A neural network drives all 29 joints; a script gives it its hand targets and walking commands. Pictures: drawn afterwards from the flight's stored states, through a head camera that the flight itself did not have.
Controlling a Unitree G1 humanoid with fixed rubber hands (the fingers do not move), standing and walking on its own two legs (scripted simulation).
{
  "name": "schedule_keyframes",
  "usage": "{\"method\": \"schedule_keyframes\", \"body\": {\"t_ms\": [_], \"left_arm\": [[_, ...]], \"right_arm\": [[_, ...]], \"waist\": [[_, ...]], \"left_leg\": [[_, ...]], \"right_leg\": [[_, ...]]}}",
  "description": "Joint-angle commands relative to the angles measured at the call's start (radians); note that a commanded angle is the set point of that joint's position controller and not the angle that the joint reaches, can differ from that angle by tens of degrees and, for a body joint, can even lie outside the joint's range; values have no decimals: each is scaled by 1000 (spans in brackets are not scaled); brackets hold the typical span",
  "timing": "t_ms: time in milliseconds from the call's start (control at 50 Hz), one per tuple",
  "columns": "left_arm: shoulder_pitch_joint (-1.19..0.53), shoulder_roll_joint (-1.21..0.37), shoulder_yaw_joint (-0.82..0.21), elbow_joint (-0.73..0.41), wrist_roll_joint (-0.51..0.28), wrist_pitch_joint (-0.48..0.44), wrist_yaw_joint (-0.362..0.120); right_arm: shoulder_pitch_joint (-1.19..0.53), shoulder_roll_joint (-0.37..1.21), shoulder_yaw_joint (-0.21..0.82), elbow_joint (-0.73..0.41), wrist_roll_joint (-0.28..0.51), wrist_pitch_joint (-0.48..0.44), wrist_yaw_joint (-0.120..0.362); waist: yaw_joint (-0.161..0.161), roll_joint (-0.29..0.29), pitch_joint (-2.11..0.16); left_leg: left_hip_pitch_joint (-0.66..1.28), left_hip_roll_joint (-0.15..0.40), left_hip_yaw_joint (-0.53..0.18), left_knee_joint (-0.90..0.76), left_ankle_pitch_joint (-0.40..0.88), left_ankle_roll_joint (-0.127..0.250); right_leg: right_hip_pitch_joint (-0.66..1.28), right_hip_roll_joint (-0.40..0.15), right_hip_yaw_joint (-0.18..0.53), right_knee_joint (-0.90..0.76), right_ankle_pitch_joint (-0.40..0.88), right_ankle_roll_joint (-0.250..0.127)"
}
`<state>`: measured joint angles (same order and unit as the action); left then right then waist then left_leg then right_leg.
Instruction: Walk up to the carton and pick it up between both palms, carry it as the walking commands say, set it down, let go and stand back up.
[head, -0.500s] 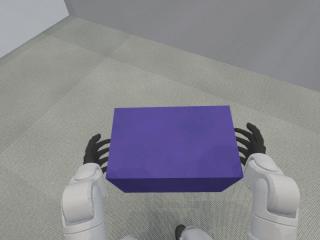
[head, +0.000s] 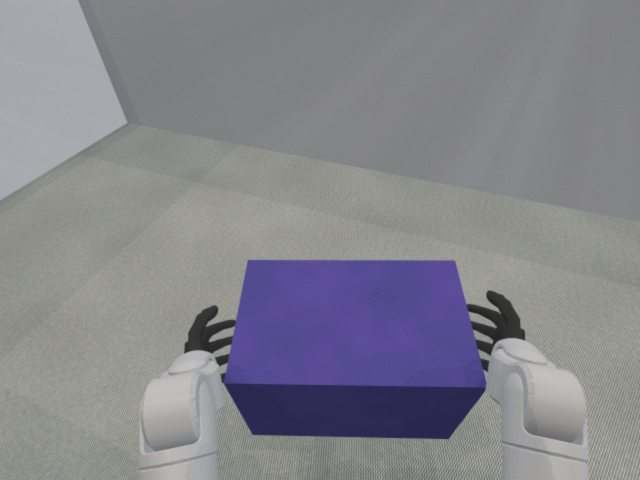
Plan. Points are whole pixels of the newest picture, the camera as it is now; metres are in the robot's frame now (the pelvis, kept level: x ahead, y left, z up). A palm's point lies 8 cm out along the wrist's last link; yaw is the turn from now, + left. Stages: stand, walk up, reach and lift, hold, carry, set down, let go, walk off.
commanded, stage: carry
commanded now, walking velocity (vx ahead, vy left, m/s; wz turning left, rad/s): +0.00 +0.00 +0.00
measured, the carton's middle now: (349, 351) +0.31 -0.01 +0.00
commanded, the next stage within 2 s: none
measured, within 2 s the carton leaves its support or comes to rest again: neither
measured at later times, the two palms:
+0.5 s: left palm (166, 442) +0.18 +0.19 +0.06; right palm (509, 406) +0.19 -0.16 +0.09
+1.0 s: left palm (154, 456) +0.17 +0.20 +0.06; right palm (509, 442) +0.16 -0.15 +0.08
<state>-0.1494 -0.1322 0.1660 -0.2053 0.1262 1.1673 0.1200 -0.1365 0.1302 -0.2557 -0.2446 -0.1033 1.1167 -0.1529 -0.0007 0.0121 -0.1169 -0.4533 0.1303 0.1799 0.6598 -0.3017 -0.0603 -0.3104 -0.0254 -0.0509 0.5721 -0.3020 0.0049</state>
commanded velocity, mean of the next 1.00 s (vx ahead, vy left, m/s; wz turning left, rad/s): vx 0.00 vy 0.00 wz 0.00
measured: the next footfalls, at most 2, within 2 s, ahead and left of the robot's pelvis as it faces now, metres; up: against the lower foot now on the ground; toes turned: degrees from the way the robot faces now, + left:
right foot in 0.64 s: -0.05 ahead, -0.08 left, +0.00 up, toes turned -2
left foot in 0.80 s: +0.00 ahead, +0.14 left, +0.00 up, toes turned -3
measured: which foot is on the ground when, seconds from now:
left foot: down 0.00-0.66, up 0.68-0.78, down 0.80-1.00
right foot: down 0.00-0.48, up 0.50-0.62, down 0.64-1.00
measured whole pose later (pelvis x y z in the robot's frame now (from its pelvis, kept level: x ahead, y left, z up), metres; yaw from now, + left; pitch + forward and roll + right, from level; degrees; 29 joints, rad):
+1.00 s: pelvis -0.10 +0.04 +0.00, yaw -2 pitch +2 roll +0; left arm -0.15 -0.13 0.21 -0.13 0.18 1.03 0.07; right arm -0.19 0.14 -0.24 -0.12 -0.11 0.99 -0.15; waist -0.01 -0.03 -0.11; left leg -0.39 0.07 0.17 0.54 -0.19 0.03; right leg -0.34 -0.02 -0.05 0.57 -0.26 -0.01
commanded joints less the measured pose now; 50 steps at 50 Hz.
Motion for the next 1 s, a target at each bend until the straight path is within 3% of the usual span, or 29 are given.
{"method": "schedule_keyframes", "body": {"t_ms": [0,40,80,120,200,280,340,380,420,440,460,520,560,580,600,620,640,660,680,720,760,780,800,840,860,900,940,960,980], "left_arm": [[-585,-860,-703,-102,-401,-45,-332],[-541,-848,-680,-80,-369,-45,-323],[-556,-823,-675,-60,-353,-49,-320],[-585,-830,-692,-73,-360,-54,-323],[-601,-848,-722,-77,-395,-53,-330],[-626,-845,-732,-85,-413,-55,-347],[-606,-839,-729,-65,-407,-54,-354],[-622,-845,-719,-48,-408,-61,-354],[-630,-847,-722,-33,-403,-70,-349],[-634,-823,-667,41,-362,-93,-347],[-662,-834,-680,16,-376,-105,-343],[-659,-862,-720,-43,-419,-119,-339],[-639,-850,-683,10,-396,-133,-339],[-633,-851,-706,-31,-414,-130,-337],[-619,-835,-697,-24,-410,-137,-340],[-571,-801,-629,78,-349,-162,-346],[-588,-813,-665,36,-375,-170,-351],[-615,-865,-771,-153,-458,-138,-355],[-601,-865,-767,-159,-444,-127,-352],[-580,-840,-671,-20,-375,-129,-348],[-536,-810,-665,-41,-362,-132,-336],[-510,-787,-636,-10,-331,-147,-331],[-512,-832,-732,-155,-398,-126,-328],[-437,-771,-569,138,-251,-164,-327],[-492,-763,-564,145,-237,-190,-329],[-568,-837,-738,-117,-374,-178,-330],[-563,-840,-694,-37,-349,-170,-330],[-568,-791,-594,118,-275,-201,-332],[-570,-785,-622,72,-288,-210,-333]], "right_arm": [[-653,852,880,-76,482,32,411],[-633,841,866,-40,487,44,424],[-541,835,805,98,446,39,434],[-570,846,810,86,456,38,436],[-544,861,807,93,442,32,426],[-531,872,789,110,405,26,406],[-541,856,781,90,397,18,404],[-551,854,766,101,393,9,403],[-552,839,747,112,385,1,405],[-541,818,697,211,351,-15,411],[-561,826,707,191,369,-23,415],[-544,841,746,130,400,-36,414],[-537,821,719,141,358,-58,400],[-536,842,751,91,366,-55,394],[-526,843,759,91,353,-65,384],[-497,807,700,191,284,-90,376],[-488,809,718,153,292,-100,371],[-559,869,846,-45,396,-66,372],[-579,878,851,-59,401,-56,373],[-541,842,757,73,344,-64,370],[-509,821,759,66,348,-60,376],[-485,806,727,120,330,-68,385],[-513,843,836,-46,420,-47,393],[-417,770,646,283,274,-89,410],[-453,761,631,297,260,-117,414],[-520,847,800,25,383,-104,412],[-528,846,756,99,364,-95,410],[-507,790,645,276,282,-126,412],[-507,791,667,235,292,-136,410]], "waist": [[-3,-138,-236],[3,-78,-257],[3,38,-198],[1,38,-163],[-7,-44,-218],[-10,-162,-231],[-16,-156,-205],[-15,-68,-169],[-5,165,-157],[2,223,-190],[11,255,-190],[11,230,-242],[8,114,-265],[5,-27,-287],[2,-140,-298],[2,-189,-297],[-7,-194,-321],[-3,-200,-301],[-4,-193,-273],[-12,-140,-263],[-7,-88,-325],[1,-34,-357],[6,7,-374],[5,80,-310],[5,90,-271],[3,76,-230],[-3,63,-210],[-2,53,-227],[-1,35,-226]], "left_leg": [[216,34,-62,-124,231,17],[224,57,-97,-159,160,31],[79,66,-148,-286,-167,45],[63,52,-115,-306,-239,28],[215,-15,-16,-136,9,14],[266,-50,11,-43,-13,33],[312,-54,8,-31,-52,47],[247,-3,-71,-168,-90,56],[89,127,-236,-416,-324,69],[4,178,-250,-488,-430,73],[-53,178,-204,-504,-460,55],[-52,139,-117,-478,-403,19],[48,114,-89,-372,-266,4],[94,69,-49,-237,-97,-11],[81,38,-60,-110,10,4],[28,9,-64,-16,-32,11],[10,-14,-61,31,-79,6],[54,-24,-74,84,-51,20],[102,-28,-69,75,-22,28],[163,-50,-33,-90,124,46],[260,3,-83,-182,313,61],[307,62,-142,-129,508,68],[319,92,-166,-125,562,74],[233,96,-167,-201,351,94],[183,102,-185,-251,253,92],[168,78,-161,-276,136,82],[174,67,-137,-271,39,76],[172,64,-136,-272,12,75],[165,64,-143,-286,-24,76]], "right_leg": [[-28,-107,46,-84,149,-40],[-28,-101,92,-110,15,-39],[-3,-71,69,-125,-125,-43],[-47,-68,81,-145,-195,-60],[-148,-115,147,-265,-218,-59],[-225,-121,143,-326,-316,-42],[-312,-102,104,-328,-342,-16],[-284,-60,47,-238,-266,-4],[-161,7,-35,-14,-99,-5],[-57,28,-66,138,-47,-13],[10,41,-67,205,-44,-29],[67,76,-94,177,-107,-54],[92,39,-40,-81,-66,-71],[98,-64,107,-246,-103,-90],[98,-196,286,-285,-68,-119],[97,-265,337,-283,31,-150],[91,-280,314,-245,67,-179],[-6,-255,265,-245,13,-183],[-49,-217,201,-239,41,-161],[-4,-142,77,-148,196,-106],[47,-110,53,-35,410,-63],[53,-108,70,1,433,-46],[56,-101,78,-2,345,-36],[55,-69,42,-35,153,-32],[53,-65,33,-34,102,-34],[39,-64,41,-47,121,-39],[11,-67,46,-75,108,-43],[14,-68,40,-85,100,-45],[6,-62,40,-97,73,-43]]}}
